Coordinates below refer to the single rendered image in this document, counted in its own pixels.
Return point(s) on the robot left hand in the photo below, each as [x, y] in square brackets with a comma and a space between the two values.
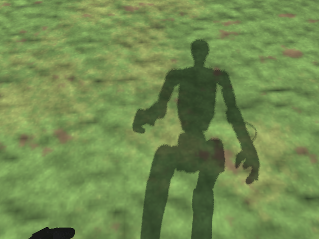
[54, 233]

